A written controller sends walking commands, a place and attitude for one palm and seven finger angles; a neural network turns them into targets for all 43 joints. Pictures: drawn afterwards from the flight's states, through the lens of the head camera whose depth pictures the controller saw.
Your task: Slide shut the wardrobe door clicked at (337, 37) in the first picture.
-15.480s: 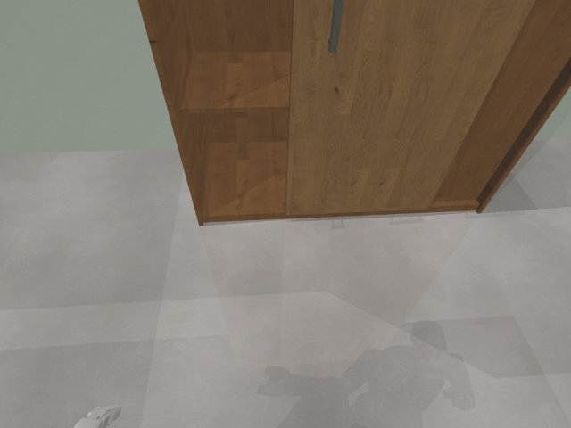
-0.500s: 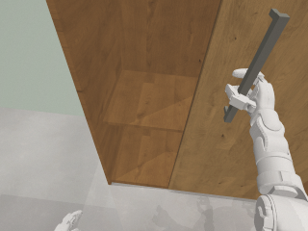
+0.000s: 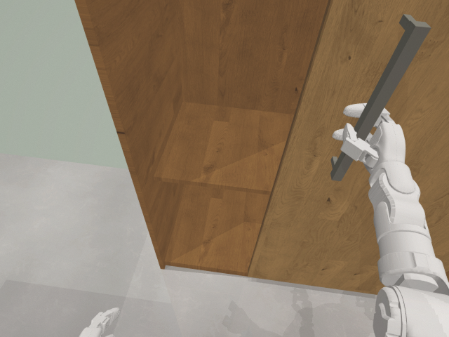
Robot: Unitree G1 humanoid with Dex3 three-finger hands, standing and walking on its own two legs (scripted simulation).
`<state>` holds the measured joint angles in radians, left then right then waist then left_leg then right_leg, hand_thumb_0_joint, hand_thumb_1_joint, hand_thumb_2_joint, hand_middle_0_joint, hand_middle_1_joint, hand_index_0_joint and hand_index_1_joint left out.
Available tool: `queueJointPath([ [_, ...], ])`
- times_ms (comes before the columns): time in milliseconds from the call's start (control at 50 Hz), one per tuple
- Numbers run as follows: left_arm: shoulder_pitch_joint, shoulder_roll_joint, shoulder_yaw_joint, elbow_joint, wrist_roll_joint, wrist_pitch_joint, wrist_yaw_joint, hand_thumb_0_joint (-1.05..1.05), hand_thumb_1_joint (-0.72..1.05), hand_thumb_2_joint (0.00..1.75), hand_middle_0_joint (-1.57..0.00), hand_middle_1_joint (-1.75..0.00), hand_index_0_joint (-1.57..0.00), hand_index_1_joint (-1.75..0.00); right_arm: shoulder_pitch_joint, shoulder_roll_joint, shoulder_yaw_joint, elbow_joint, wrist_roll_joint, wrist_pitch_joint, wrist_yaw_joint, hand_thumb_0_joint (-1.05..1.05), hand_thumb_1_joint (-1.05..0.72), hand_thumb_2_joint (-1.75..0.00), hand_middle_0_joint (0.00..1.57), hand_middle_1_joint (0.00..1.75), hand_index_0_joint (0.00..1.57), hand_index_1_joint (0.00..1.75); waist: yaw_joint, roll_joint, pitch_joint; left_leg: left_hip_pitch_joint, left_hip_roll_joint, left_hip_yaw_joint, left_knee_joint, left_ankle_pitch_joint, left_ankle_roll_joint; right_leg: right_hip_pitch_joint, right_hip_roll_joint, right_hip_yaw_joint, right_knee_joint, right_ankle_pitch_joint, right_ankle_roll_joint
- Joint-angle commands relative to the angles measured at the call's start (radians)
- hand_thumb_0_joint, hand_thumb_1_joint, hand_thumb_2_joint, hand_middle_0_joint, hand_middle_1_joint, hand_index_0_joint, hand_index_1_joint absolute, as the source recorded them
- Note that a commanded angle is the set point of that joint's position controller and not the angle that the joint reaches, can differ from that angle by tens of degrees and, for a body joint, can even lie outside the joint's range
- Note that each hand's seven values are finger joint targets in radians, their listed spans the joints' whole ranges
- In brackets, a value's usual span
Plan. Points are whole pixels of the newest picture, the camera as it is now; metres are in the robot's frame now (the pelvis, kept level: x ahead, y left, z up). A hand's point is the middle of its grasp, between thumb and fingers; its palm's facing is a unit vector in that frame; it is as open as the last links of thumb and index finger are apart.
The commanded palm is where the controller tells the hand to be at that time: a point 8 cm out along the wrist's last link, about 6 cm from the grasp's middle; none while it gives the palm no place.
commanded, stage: grip the handle and tug to test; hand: right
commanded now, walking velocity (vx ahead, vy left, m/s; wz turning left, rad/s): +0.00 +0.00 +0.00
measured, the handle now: (365, 112) +0.47 -0.19 +0.19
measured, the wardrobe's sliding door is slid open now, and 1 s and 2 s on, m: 0.37 0.37 0.37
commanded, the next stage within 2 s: tug the door sideways, standing still in 0.30 s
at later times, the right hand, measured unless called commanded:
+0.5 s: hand (349, 146) +0.42 -0.17 +0.16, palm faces +0.07 +1.00 -0.02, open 5.8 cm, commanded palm +0.39 -0.20 +0.16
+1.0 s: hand (345, 145) +0.42 -0.16 +0.16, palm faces +0.15 +0.99 -0.05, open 5.9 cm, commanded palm +0.39 -0.15 +0.16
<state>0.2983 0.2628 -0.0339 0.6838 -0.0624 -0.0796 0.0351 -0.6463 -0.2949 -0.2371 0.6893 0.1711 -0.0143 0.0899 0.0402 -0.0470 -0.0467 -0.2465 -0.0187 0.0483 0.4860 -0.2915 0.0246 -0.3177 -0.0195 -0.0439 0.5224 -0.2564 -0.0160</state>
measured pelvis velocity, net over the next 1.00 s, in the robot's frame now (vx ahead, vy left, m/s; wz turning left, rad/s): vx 0.01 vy -0.01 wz -0.06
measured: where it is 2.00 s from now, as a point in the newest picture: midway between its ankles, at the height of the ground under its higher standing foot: outside the picture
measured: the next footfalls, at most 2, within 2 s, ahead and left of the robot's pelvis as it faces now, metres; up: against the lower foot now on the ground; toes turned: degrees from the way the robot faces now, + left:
none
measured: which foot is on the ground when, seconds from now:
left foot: down 0.00-1.00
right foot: down 0.00-1.00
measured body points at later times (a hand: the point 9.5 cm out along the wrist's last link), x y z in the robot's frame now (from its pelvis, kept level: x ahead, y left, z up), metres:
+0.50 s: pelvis +0.03 +0.00 +0.00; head +0.04 +0.01 +0.45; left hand +0.17 +0.24 -0.10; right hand +0.41 -0.22 +0.17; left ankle -0.03 +0.10 -0.74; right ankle +0.01 -0.11 -0.74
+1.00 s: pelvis +0.01 -0.01 +0.00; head +0.02 +0.02 +0.45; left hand +0.16 +0.22 -0.12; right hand +0.40 -0.21 +0.17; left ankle -0.03 +0.10 -0.74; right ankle +0.01 -0.11 -0.74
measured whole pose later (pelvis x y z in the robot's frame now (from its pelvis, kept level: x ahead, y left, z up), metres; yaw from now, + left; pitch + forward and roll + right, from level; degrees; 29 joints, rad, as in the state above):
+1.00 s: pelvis +0.01 -0.01 +0.00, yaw -3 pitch +2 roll +0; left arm 0.26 0.24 -0.03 0.71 -0.05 -0.10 0.02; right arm -0.61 -0.19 -0.08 0.51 0.16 0.07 -0.07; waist -0.03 -0.06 -0.03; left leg -0.20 0.01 0.09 0.48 -0.32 0.01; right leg -0.29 0.02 0.00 0.52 -0.27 -0.02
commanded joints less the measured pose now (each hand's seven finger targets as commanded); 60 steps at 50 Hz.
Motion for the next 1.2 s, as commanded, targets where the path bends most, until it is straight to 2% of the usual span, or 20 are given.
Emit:
queueJointPath([
  [0, -0.05, 0.124, 0.047, -0.131, -0.001, -0.047, 0.005, 0.0, 0.9, 0.9, -0.2, -0.3, -0.2, -0.3, -0.381, -0.187, -0.032, -0.265, 0.018, -0.078, 0.016, 0.0, -0.9, -0.9, 0.45, 1.4, 0.45, 1.4, -0.012, 0.066, -0.284, 0.041, -0.008, -0.021, -0.051, 0.366, -0.004, 0.202, 0.014, 0.041, -0.031, 0.271, -0.03],
  [80, -0.069, 0.116, 0.049, -0.158, -0.002, -0.051, -0.001, 0.0, 0.9, 0.9, -0.2, -0.3, -0.2, -0.3, -0.302, -0.157, -0.016, -0.386, 0.021, -0.067, 0.021, 0.0, -0.9, -0.9, 0.45, 1.4, 0.45, 1.4, -0.032, -0.012, -0.334, 0.065, -0.005, -0.017, -0.036, 0.425, 0.0, 0.258, 0.011, 0.04, -0.034, 0.354, -0.022],
  [100, -0.07, 0.116, 0.051, -0.159, -0.002, -0.052, -0.004, 0.0, 0.9, 0.9, -0.2, -0.3, -0.2, -0.3, -0.262, -0.143, -0.01, -0.395, 0.022, -0.062, 0.02, 0.0, -0.9, -0.9, 0.45, 1.4, 0.45, 1.4, -0.033, 0.024, -0.331, 0.076, -0.007, -0.016, -0.038, 0.45, -0.001, 0.258, 0.009, 0.038, -0.027, 0.382, -0.025],
  [140, -0.073, 0.121, 0.054, -0.16, 0.0, -0.049, -0.005, 0.0, 0.9, 0.9, -0.2, -0.3, -0.2, -0.3, -0.218, -0.185, -0.054, -0.425, 0.028, -0.047, 0.014, 0.0, -0.9, -0.9, 0.45, 1.4, 0.45, 1.4, -0.043, 0.042, -0.333, 0.093, -0.007, -0.018, -0.039, 0.474, -0.005, 0.253, 0.009, 0.034, -0.033, 0.387, -0.026],
  [180, -0.087, 0.115, 0.053, -0.176, -0.001, -0.049, -0.008, 0.0, 0.9, 0.9, -0.2, -0.3, -0.2, -0.3, -0.16, -0.154, -0.032, -0.493, 0.03, -0.034, 0.018, 0.0, -0.9, -0.9, 0.45, 1.4, 0.45, 1.4, -0.049, 0.025, -0.336, 0.111, -0.004, -0.013, -0.031, 0.513, -0.005, 0.262, 0.007, 0.03, -0.036, 0.437, -0.022],
  [240, -0.098, 0.109, 0.057, -0.185, -0.001, -0.049, -0.013, 0.0, 0.9, 0.9, -0.2, -0.3, -0.2, -0.3, -0.059, -0.163, -0.052, -0.587, 0.032, -0.008, 0.015, 0.0, -0.9, -0.9, 0.45, 1.4, 0.45, 1.4, -0.064, 0.0, -0.349, 0.132, -0.001, -0.013, -0.027, 0.578, -0.008, 0.296, 0.0, 0.03, -0.028, 0.55, -0.017],
  [280, -0.11, 0.105, 0.055, -0.192, -0.002, -0.05, -0.016, 0.0, 0.9, 0.9, -0.2, -0.3, -0.2, -0.3, -0.031, -0.119, -0.014, -0.651, 0.038, 0.015, 0.017, 0.0, -0.9, -0.9, 0.45, 1.4, 0.45, 1.4, -0.058, -0.002, -0.343, 0.123, 0.0, -0.009, -0.028, 0.6, -0.011, 0.319, -0.005, 0.03, -0.025, 0.599, -0.013],
  [300, -0.111, 0.105, 0.056, -0.19, -0.002, -0.05, -0.015, 0.0, 0.9, 0.9, -0.2, -0.3, -0.2, -0.3, -0.016, -0.114, -0.01, -0.664, 0.037, 0.024, 0.014, 0.0, -0.9, -0.9, 0.45, 1.4, 0.45, 1.4, -0.058, 0.021, -0.337, 0.134, 0.001, -0.007, -0.031, 0.612, -0.011, 0.315, -0.008, 0.03, -0.022, 0.619, -0.013],
  [380, -0.128, 0.1, 0.057, -0.194, -0.001, -0.051, -0.015, 0.0, 0.9, 0.9, -0.2, -0.3, -0.2, -0.3, 0.053, -0.101, -0.007, -0.757, 0.039, 0.067, 0.001, 0.0, -0.9, -0.9, 0.45, 1.4, 0.45, 1.4, -0.062, -0.016, -0.345, 0.124, 0.003, -0.003, -0.029, 0.632, -0.014, 0.361, -0.013, 0.037, -0.019, 0.694, -0.001],
  [400, -0.122, 0.11, 0.056, -0.178, 0.002, -0.044, -0.01, 0.0, 0.9, 0.9, -0.2, -0.3, -0.2, -0.3, 0.004, -0.135, -0.023, -0.737, 0.033, 0.072, -0.005, 0.0, -0.9, -0.9, 0.45, 1.4, 0.45, 1.4, -0.053, 0.023, -0.328, 0.13, 0.003, -0.005, -0.037, 0.647, -0.013, 0.349, -0.011, 0.033, -0.019, 0.68, -0.007],
  [500, -0.108, 0.106, 0.055, -0.134, 0.006, -0.028, 0.012, 0.0, 0.9, 0.9, -0.2, -0.3, -0.2, -0.3, -0.245, -0.06, 0.064, -0.656, 0.016, 0.103, -0.031, 0.0, -0.9, -0.9, 0.45, 1.4, 0.45, 1.4, 0.003, 0.001, -0.289, 0.051, 0.001, -0.006, -0.053, 0.597, -0.014, 0.363, -0.004, 0.041, -0.008, 0.627, -0.009],
  [660, -0.115, 0.094, 0.053, -0.121, 0.012, -0.025, 0.004, 0.0, 0.9, 0.9, -0.2, -0.3, -0.2, -0.3, -0.344, 0.082, 0.202, -0.608, -0.005, 0.074, -0.047, 0.0, -0.9, -0.9, 0.45, 1.4, 0.45, 1.4, 0.018, 0.011, -0.354, 0.024, 0.001, 0.003, -0.038, 0.553, -0.009, 0.406, 0.005, 0.069, 0.002, 0.599, -0.005],
  [740, -0.126, 0.089, 0.046, -0.116, 0.01, -0.029, -0.001, 0.0, 0.9, 0.9, -0.2, -0.3, -0.2, -0.3, -0.385, 0.142, 0.264, -0.545, -0.007, 0.049, -0.042, 0.0, -0.9, -0.9, 0.45, 1.4, 0.45, 1.4, 0.026, 0.021, -0.318, -0.014, -0.001, 0.007, -0.04, 0.476, -0.005, 0.392, 0.006, 0.082, -0.003, 0.512, -0.007],
  [820, -0.127, 0.087, 0.046, -0.113, 0.012, -0.048, -0.007, 0.0, 0.9, 0.9, -0.2, -0.3, -0.2, -0.3, -0.472, 0.175, 0.303, -0.551, -0.005, 0.013, -0.043, 0.0, -0.9, -0.9, 0.45, 1.4, 0.45, 1.4, 0.034, 0.0, -0.348, -0.038, -0.002, 0.007, -0.038, 0.437, -0.001, 0.412, 0.009, 0.093, 0.001, 0.474, -0.006],
  [920, -0.116, 0.086, 0.045, -0.099, 0.01, -0.071, -0.017, 0.0, 0.9, 0.9, -0.2, -0.3, -0.2, -0.3, -0.504, 0.245, 0.371, -0.497, -0.007, -0.02, -0.048, 0.0, -0.9, -0.9, 0.45, 1.4, 0.45, 1.4, 0.042, 0.02, -0.32, -0.081, -0.005, 0.015, -0.034, 0.368, 0.001, 0.404, 0.003, 0.112, -0.004, 0.422, -0.002],
  [1020, -0.104, 0.09, 0.047, -0.088, 0.01, -0.093, -0.023, 0.0, 0.9, 0.9, -0.2, -0.3, -0.2, -0.3, -0.544, 0.24, 0.371, -0.476, -0.009, -0.044, -0.054, 0.0, -0.9, -0.9, 0.45, 1.4, 0.45, 1.4, 0.04, -0.008, -0.337, -0.098, -0.007, 0.018, -0.031, 0.318, 0.006, 0.411, 0.005, 0.124, -0.011, 0.382, 0.007],
  [1080, -0.096, 0.093, 0.046, -0.081, 0.01, -0.105, -0.022, 0.0, 0.9, 0.9, -0.2, -0.3, -0.2, -0.3, -0.535, 0.246, 0.367, -0.435, -0.004, -0.048, -0.051, 0.0, -0.9, -0.9, 0.45, 1.4, 0.45, 1.4, 0.041, 0.038, -0.324, -0.106, -0.009, 0.021, -0.03, 0.313, 0.001, 0.396, 0.004, 0.12, -0.013, 0.361, 0.003],
  [1100, -0.097, 0.101, 0.047, -0.076, 0.005, -0.11, -0.026, 0.0, 0.9, 0.9, -0.2, -0.3, -0.2, -0.3, -0.551, 0.217, 0.358, -0.432, 0.002, -0.049, -0.057, 0.0, -0.9, -0.9, 0.45, 1.4, 0.45, 1.4, 0.034, 0.04, -0.31, -0.1, -0.007, 0.021, -0.035, 0.304, 0.006, 0.38, 0.008, 0.128, -0.016, 0.356, 0.007],
  [1120, -0.095, 0.091, 0.046, -0.075, 0.008, -0.113, -0.026, 0.0, 0.9, 0.9, -0.2, -0.3, -0.2, -0.3, -0.549, 0.254, 0.379, -0.433, -0.005, -0.054, -0.052, 0.0, -0.9, -0.9, 0.45, 1.4, 0.45, 1.4, 0.043, 0.012, -0.31, -0.117, -0.009, 0.024, -0.029, 0.293, 0.004, 0.398, 0.001, 0.128, -0.019, 0.356, 0.009],
  [1180, -0.085, 0.094, 0.048, -0.074, 0.009, -0.123, -0.029, 0.0, 0.9, 0.9, -0.2, -0.3, -0.2, -0.3, -0.565, 0.243, 0.368, -0.439, -0.005, -0.063, -0.054, 0.0, -0.9, -0.9, 0.45, 1.4, 0.45, 1.4, 0.041, 0.011, -0.337, -0.121, -0.01, 0.024, -0.022, 0.307, 0.004, 0.419, 0.0, 0.134, -0.011, 0.394, 0.015],
])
